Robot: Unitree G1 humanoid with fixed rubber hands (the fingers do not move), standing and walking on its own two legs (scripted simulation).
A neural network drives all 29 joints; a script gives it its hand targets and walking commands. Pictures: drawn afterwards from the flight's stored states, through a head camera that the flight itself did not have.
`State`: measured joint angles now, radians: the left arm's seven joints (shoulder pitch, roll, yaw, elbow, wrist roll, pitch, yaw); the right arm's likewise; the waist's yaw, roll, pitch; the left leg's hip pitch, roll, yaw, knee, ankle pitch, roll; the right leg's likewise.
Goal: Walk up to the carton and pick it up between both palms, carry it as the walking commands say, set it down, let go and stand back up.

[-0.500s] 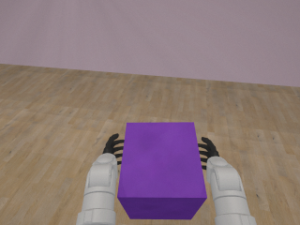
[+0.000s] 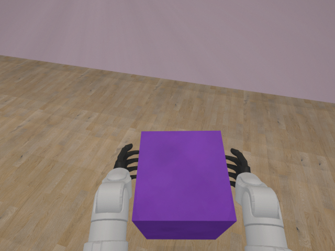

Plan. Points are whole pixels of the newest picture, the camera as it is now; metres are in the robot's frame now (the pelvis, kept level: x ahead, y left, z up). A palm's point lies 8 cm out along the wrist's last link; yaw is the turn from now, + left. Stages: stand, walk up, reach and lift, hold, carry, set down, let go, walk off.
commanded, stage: carry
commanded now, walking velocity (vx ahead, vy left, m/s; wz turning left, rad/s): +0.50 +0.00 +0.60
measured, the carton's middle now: (180, 189) +0.30 -0.02 -0.02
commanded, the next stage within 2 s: none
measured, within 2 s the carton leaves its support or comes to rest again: neither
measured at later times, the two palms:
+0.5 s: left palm (73, 141) +0.37 +0.25 +0.11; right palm (179, 118) +0.45 -0.02 +0.10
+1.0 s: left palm (20, 106) +0.53 +0.47 +0.10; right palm (107, 77) +0.69 +0.23 +0.11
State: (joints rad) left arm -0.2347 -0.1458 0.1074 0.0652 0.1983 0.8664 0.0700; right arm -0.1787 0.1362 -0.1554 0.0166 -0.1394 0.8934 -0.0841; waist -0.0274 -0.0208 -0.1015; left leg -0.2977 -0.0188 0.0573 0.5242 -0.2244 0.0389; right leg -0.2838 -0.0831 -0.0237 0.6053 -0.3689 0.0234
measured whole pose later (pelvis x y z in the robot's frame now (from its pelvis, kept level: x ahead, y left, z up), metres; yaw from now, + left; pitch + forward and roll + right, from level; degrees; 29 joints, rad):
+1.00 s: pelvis +0.41 +0.22 +0.02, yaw +33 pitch +4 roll -5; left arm 0.03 -0.13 -0.02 -0.54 0.05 1.15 0.18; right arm 0.06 0.13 -0.04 -0.55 -0.01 1.16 -0.16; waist -0.01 0.01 -0.06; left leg -0.06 -0.08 -0.04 0.23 -0.22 0.15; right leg -0.68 -0.09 -0.10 0.82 -0.13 0.08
